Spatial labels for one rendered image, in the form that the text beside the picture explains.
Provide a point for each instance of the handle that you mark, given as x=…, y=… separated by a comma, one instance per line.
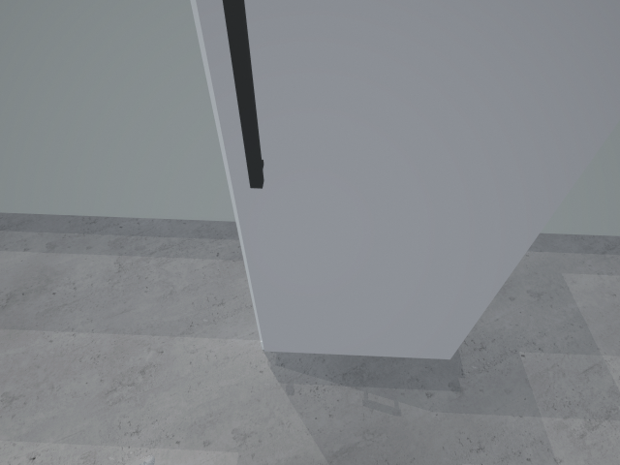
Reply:
x=243, y=79

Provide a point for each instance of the fridge door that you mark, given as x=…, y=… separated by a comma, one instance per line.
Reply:
x=413, y=150

